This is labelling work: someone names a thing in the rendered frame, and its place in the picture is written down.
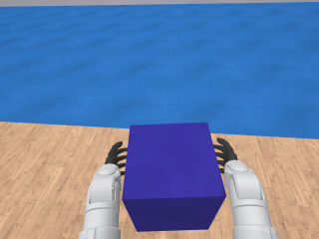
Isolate robot right hand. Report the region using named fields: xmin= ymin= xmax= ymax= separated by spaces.
xmin=213 ymin=137 xmax=238 ymax=174

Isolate right robot forearm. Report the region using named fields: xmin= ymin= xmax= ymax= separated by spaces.
xmin=224 ymin=159 xmax=280 ymax=239

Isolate robot left hand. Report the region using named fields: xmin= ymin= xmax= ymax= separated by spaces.
xmin=105 ymin=141 xmax=128 ymax=176

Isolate carton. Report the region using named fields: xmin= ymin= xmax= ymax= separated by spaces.
xmin=122 ymin=122 xmax=226 ymax=232

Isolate left robot forearm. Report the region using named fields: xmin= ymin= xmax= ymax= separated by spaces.
xmin=78 ymin=163 xmax=122 ymax=239

